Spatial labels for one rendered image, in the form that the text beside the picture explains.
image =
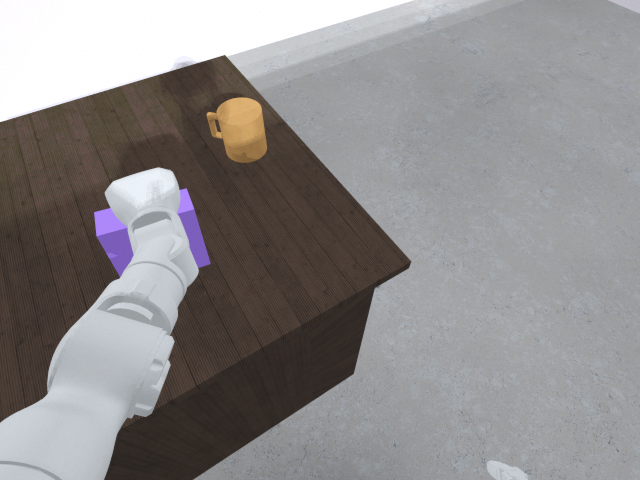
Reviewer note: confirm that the table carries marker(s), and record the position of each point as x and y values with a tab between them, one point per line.
275	321

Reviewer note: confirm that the robot left forearm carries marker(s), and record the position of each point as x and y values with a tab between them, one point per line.
154	282

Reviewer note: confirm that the robot left hand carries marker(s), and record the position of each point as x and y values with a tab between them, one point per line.
132	194

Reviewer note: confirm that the left robot upper arm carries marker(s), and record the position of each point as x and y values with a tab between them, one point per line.
113	368

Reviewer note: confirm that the sponge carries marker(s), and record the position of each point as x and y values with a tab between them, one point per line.
114	238

